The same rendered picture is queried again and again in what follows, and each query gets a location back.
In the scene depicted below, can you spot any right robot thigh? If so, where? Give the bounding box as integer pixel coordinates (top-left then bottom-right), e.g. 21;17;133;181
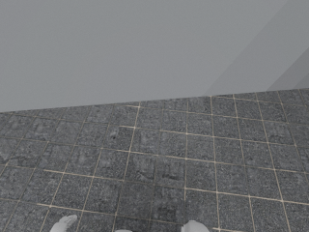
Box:
181;221;210;232

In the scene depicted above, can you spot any robot left hand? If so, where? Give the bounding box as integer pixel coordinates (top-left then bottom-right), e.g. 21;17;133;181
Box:
49;215;77;232

